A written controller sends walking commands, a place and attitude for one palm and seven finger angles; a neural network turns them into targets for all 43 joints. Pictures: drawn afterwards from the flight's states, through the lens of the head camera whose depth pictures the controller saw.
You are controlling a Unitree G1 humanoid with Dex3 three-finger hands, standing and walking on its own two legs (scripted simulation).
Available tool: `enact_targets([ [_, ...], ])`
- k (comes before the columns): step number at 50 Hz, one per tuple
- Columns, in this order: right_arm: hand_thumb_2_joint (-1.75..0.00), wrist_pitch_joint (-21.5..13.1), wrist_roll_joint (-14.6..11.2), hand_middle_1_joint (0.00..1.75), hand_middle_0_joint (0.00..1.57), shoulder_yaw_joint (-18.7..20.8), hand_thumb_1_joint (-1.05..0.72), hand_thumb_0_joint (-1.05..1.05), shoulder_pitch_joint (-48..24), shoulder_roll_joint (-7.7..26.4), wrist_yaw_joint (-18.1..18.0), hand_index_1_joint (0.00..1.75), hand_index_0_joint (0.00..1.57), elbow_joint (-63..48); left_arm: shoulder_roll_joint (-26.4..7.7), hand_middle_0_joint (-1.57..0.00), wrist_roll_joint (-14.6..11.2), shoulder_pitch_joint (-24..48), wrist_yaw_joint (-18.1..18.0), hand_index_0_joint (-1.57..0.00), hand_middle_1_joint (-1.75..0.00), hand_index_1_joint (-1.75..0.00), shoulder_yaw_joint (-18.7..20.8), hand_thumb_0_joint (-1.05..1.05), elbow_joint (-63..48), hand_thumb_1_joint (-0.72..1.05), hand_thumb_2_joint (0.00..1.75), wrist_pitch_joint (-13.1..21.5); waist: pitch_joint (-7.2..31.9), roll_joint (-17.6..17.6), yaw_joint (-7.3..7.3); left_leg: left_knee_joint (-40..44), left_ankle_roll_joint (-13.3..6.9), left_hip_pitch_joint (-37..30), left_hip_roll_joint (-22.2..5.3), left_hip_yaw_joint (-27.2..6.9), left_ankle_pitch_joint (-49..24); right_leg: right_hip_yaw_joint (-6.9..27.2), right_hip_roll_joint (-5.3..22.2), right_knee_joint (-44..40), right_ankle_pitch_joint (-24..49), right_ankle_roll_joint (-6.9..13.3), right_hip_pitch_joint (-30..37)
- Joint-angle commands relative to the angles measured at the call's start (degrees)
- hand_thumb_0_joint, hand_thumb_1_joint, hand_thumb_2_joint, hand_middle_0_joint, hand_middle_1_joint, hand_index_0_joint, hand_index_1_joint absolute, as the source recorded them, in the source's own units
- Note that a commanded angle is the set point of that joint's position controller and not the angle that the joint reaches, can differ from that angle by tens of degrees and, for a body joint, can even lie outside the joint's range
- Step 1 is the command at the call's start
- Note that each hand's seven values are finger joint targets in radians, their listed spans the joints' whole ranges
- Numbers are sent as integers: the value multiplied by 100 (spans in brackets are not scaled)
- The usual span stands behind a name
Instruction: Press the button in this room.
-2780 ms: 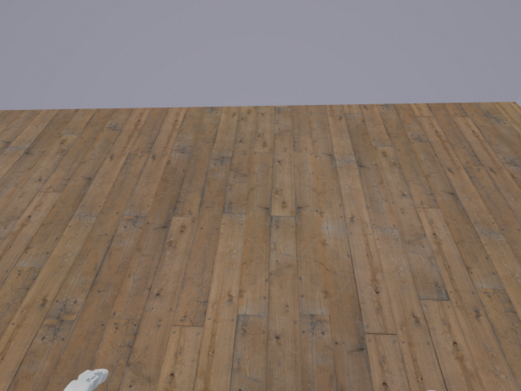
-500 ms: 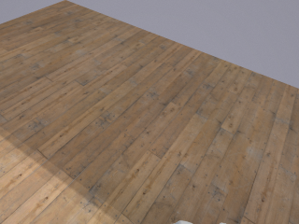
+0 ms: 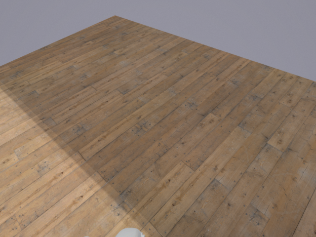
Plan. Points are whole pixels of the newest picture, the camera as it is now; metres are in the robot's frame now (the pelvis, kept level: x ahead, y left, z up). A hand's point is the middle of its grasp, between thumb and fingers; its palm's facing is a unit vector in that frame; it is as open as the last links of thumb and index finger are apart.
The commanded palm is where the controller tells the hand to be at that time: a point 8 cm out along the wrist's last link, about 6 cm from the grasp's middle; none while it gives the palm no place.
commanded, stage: turn or walk to find it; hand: left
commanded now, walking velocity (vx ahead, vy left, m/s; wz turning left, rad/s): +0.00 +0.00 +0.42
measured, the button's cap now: out of the picture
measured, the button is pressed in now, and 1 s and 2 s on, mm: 0 0 0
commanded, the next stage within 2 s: none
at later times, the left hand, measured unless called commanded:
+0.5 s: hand out of the picture -0.03 +0.28 -0.17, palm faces +0.26 -0.94 -0.23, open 7.4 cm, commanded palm none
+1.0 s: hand out of the picture -0.06 +0.21 -0.15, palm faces +0.43 -0.86 -0.27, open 7.4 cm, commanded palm none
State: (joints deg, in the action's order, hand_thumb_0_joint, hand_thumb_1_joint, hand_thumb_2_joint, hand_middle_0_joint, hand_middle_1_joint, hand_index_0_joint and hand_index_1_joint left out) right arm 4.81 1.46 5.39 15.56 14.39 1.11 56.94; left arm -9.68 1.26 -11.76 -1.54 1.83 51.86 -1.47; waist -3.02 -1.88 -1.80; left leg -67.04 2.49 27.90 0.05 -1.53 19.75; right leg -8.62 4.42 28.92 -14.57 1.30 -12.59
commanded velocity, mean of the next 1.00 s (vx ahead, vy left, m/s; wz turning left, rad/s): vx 0.00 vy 0.00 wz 0.42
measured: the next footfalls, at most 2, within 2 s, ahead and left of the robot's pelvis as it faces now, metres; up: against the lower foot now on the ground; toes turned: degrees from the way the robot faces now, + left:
left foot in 0.24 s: +0.00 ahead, +0.15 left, +0.00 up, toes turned +11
right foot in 0.78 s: +0.02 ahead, -0.07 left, +0.00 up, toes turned +16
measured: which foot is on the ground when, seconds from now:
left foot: up 0.00-0.22, down 0.24-0.80, up 0.82-1.00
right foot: down 0.00-0.24, up 0.26-0.76, down 0.78-1.00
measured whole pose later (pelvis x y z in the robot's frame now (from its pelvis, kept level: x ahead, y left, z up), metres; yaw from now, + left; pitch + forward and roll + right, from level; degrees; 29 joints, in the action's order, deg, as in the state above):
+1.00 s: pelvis -0.06 +0.00 +0.00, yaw +25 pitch -2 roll +2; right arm 4.7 1.4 5.6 15.6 14.7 0.9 57.3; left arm -8.8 1.0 -12.0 -1.5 1.8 53.0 -1.0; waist -2.9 -2.6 -1.9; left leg -66.4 3.1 28.3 0.3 -2.8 19.0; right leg -8.2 3.4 27.7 -15.7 1.6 -10.4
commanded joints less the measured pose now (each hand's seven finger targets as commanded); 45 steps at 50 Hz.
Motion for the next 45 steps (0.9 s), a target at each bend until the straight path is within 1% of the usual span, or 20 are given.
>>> enact_targets([
  [1,-90,-118,-21,30,20,17,-90,0,-291,270,-4,30,20,-388,-1128,-20,22,-185,-80,-20,-30,-30,290,0,-312,90,90,161,3,1072,281,557,134,195,-227,174,229,968,1400,-1378,164,552,188],
  [6,-90,-207,-79,30,20,-73,-90,0,-579,151,-20,30,20,-472,-1354,-20,77,-546,-64,-20,-30,-30,370,0,-108,90,90,142,290,1325,490,2022,75,-330,-214,470,817,914,1638,-930,1375,730,595],
  [8,-90,-274,-105,30,20,-105,-90,0,-344,137,-54,30,20,-419,-1420,-20,77,-479,-61,-20,-30,-30,407,0,-67,90,90,130,530,1370,374,2745,30,-739,-168,609,673,758,1664,-534,2021,667,668],
  [10,-90,-336,-103,30,20,-101,-90,0,87,203,-70,30,20,-291,-1374,-20,13,-340,-44,-20,-30,-30,401,0,-36,90,90,97,730,1105,106,3963,-34,-1597,-135,659,-421,321,1467,64,1880,265,329],
  [11,-90,-394,-95,30,20,-55,-90,0,300,444,-63,30,20,-240,-1171,-20,-40,-370,-29,-20,-30,-30,367,0,-66,90,90,57,858,295,-3,4582,-128,-2338,-456,216,-1166,35,1167,854,1224,-43,-267],
  [12,-90,-436,-44,30,20,71,-90,0,347,1031,-98,30,20,-294,-777,-20,-81,-383,6,-20,-30,-30,289,0,-254,90,90,8,633,-1526,-41,4947,-698,-2777,-1941,-1696,-2652,-229,384,1983,-1356,-515,-1890],
  [13,-90,-379,-33,30,20,124,-90,0,498,1282,-142,30,20,-254,-750,-20,-14,15,-15,-20,-30,-30,225,0,-357,90,90,-66,487,-1474,-213,5010,-1190,-2248,-2398,-1941,-3258,279,204,2825,-2167,-519,-1922],
  [14,-90,-378,-6,30,20,76,-90,0,335,1114,-174,30,20,-241,-816,-20,-5,97,-5,-20,-30,-30,261,0,-315,90,90,-107,397,-985,-132,5057,-1287,-1869,-2184,-1544,-2602,580,293,3185,-1857,-451,-1769],
  [16,-90,-404,-15,30,20,-17,-90,0,-240,797,-246,30,20,-385,-867,-20,8,126,42,-20,-30,-30,321,0,-136,90,90,-122,12,-1083,55,5070,-1070,-1520,-1627,-1243,-2136,745,290,3547,-1128,-477,-1939],
  [20,-90,-500,-63,30,20,-62,-90,0,-150,736,-287,30,20,-413,-839,-20,-20,-189,68,-20,-30,-30,301,0,69,90,90,-61,406,-469,137,4815,-1012,-2399,-1290,-874,-3608,738,154,3577,-638,-623,-2003],
  [29,-90,-430,-5,30,20,17,-90,0,54,778,-261,30,20,-414,-736,-20,-53,358,14,-20,-30,-30,266,0,-211,90,90,-74,320,-409,-64,4857,-1320,-2237,-1364,-1665,-2938,814,-9,2345,-1071,-650,-1559],
  [34,-90,-375,21,30,20,47,-90,0,-119,816,-225,30,20,-484,-673,-20,-87,202,-10,-20,-30,-30,241,0,-268,90,90,-31,468,-652,42,4743,-1270,-1798,-1188,-1943,-2733,778,-241,1312,-992,-499,-748],
  [37,-90,-357,-21,30,20,61,-90,0,-239,755,-188,30,20,-540,-751,-20,-100,-185,-41,-20,-30,-30,262,0,-195,90,90,37,606,-425,249,4409,-1022,-1142,-935,-1906,-2297,733,-283,-13,-104,-441,326],
  [38,-90,-359,-56,30,20,49,-90,0,-266,639,-168,30,20,-558,-863,-20,-80,-365,-59,-20,-30,-30,295,0,-171,90,90,86,717,-111,350,4086,-765,-710,-669,-1712,-1766,920,-36,-792,315,-388,971],
  [39,-90,-368,-114,30,20,7,-90,0,-152,308,-133,30,20,-626,-1306,-20,1,-469,-99,-20,-30,-30,376,0,-179,90,90,145,799,1119,374,3119,-374,278,-49,-994,-401,2044,1124,-1305,146,-42,1711],
  [40,-90,-346,-69,30,20,20,-90,0,-276,273,-146,30,20,-772,-1635,-20,26,-425,-95,-20,-30,-30,414,0,-262,90,90,135,510,2024,434,1850,-96,676,500,-197,1178,3048,2240,-1511,609,593,1138],
  [41,-90,-279,-16,30,20,104,-90,0,-332,511,-134,30,20,-738,-1536,-20,-15,-253,-105,-20,-30,-30,393,0,-350,90,90,97,411,1294,390,905,-110,387,241,-377,1181,2691,2342,-1507,618,882,429],
  [42,-90,-180,15,30,20,110,-90,0,-214,505,-105,30,20,-570,-1264,-20,-31,134,-119,-20,-30,-30,380,0,-412,90,90,135,173,1454,190,436,-113,369,95,-529,836,2321,1877,-1666,56,743,-3],
  [43,-90,-138,11,30,20,123,-90,0,-91,454,-71,30,20,-429,-1153,-20,-37,367,-93,-20,-30,-30,321,0,-460,90,90,132,-22,1106,55,40,-72,323,71,-387,468,1954,1546,-1636,-104,584,-191],
  [45,-90,-124,11,30,20,90,-90,0,91,356,-26,30,20,-297,-952,-20,-44,408,-56,-20,-30,-30,240,0,-446,90,90,180,-153,935,-26,-273,24,354,-9,-182,6,1287,1168,-1446,359,424,-190],
])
